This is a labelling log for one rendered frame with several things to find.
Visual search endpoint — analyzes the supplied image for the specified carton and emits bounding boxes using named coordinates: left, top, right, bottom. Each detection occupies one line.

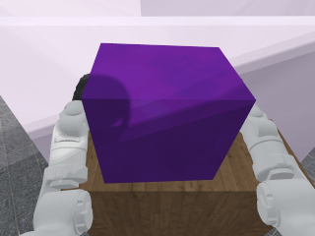
left=81, top=42, right=256, bottom=184

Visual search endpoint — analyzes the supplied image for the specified left robot upper arm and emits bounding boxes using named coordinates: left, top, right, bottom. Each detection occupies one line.
left=19, top=189, right=94, bottom=236

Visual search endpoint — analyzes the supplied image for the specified left robot hand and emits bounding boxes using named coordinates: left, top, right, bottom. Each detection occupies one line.
left=72, top=73, right=90, bottom=101

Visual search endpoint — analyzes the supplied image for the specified left robot forearm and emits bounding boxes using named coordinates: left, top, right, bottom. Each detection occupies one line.
left=32, top=100, right=90, bottom=231

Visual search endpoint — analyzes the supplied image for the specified right robot upper arm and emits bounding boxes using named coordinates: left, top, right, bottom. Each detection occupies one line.
left=256, top=178, right=315, bottom=236

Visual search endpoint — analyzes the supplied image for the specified pedestal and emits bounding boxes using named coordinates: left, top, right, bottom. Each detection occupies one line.
left=60, top=119, right=315, bottom=236

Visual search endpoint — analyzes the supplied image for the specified right robot forearm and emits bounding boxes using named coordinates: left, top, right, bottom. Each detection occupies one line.
left=239, top=103, right=315, bottom=191

